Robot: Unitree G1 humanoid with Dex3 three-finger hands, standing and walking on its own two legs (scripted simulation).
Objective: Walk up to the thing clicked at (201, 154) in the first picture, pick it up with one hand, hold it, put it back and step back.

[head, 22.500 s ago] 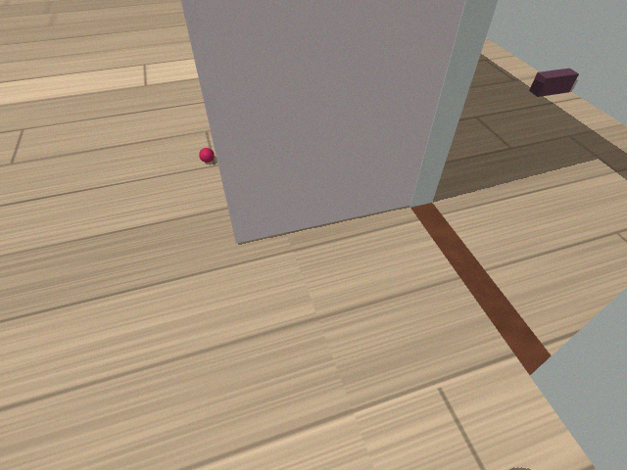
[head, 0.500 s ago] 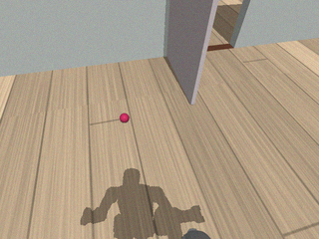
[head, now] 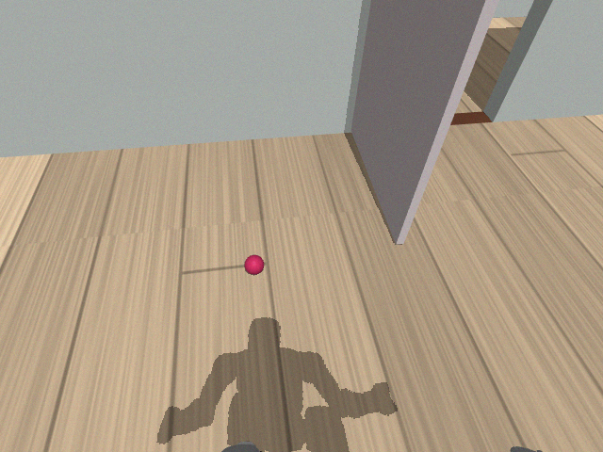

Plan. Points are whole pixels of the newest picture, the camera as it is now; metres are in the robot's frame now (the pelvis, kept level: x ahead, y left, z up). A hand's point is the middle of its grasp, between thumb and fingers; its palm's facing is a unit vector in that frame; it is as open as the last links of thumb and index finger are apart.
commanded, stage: walk up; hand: left
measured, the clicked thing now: (254, 264) +0.88 +0.21 -0.72
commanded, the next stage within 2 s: none
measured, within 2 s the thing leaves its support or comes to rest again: neither
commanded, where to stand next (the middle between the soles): +0.48 -0.02 m, yaw -2 degrees
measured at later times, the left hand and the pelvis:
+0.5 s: hand (155, 344) +0.30 +0.26 -0.12, palm faces -0.06 -0.91 -0.41, open 7.3 cm; pelvis +0.20 -0.02 +0.00, yaw -2 degrees
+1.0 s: hand (157, 282) +0.43 +0.31 -0.14, palm faces -0.09 -0.94 -0.34, open 7.3 cm; pelvis +0.37 +0.03 +0.01, yaw -2 degrees
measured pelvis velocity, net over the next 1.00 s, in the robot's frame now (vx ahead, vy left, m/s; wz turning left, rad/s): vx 0.37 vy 0.03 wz -0.04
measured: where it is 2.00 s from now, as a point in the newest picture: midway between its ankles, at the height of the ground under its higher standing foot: (302, 380)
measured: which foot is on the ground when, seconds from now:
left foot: down 0.00-0.44, up 0.46-0.76, down 0.78-1.00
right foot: down 0.00-0.02, up 0.04-0.40, down 0.42-0.78, up 0.80-1.00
